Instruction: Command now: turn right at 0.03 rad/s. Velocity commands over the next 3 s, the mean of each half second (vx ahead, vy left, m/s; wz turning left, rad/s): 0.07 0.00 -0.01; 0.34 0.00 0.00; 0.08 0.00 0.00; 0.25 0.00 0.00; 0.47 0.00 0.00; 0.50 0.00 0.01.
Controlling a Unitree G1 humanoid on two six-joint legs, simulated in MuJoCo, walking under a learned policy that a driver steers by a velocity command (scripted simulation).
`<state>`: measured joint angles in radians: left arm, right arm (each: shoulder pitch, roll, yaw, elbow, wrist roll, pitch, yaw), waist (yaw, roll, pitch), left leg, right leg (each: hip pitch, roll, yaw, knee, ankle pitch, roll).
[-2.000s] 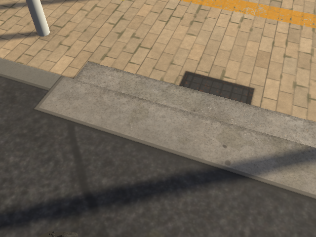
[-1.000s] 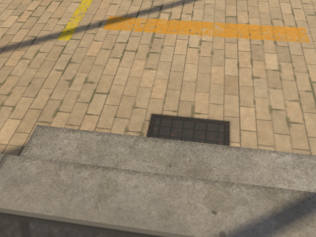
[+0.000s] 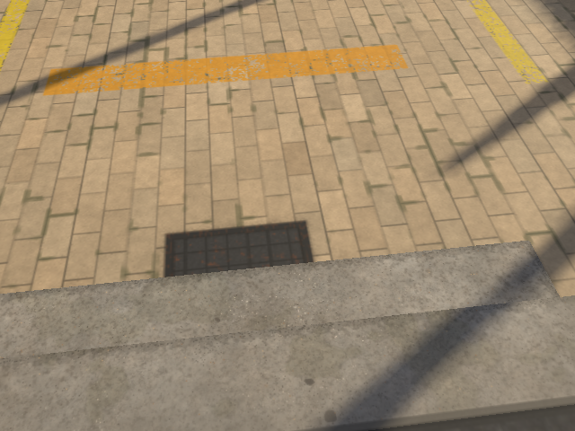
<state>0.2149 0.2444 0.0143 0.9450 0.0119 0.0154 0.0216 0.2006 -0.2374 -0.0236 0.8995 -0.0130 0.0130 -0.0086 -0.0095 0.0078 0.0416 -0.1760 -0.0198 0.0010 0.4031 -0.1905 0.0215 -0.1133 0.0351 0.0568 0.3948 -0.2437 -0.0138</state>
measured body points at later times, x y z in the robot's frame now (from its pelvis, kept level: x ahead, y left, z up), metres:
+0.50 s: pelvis +0.02 +0.00 +0.00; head +0.01 +0.01 +0.45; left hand +0.00 +0.26 -0.16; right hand +0.04 -0.25 -0.15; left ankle +0.01 +0.10 -0.72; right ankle -0.02 -0.11 -0.74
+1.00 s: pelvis +0.22 +0.03 -0.02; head +0.27 +0.03 +0.43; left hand +0.39 +0.24 -0.15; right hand +0.10 -0.18 -0.16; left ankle +0.04 +0.10 -0.74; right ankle +0.36 -0.03 -0.74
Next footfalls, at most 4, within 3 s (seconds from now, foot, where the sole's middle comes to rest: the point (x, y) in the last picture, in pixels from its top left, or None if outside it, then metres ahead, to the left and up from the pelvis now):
1.00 right None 0.40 -0.03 -0.78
1.40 left None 0.36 0.16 -0.78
1.90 right None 0.48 -0.06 -0.78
2.32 left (267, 352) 0.72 0.08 -0.78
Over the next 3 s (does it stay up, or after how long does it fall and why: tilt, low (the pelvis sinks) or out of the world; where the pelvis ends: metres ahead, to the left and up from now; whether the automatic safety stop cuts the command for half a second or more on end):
stays up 0.98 -0.04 -0.13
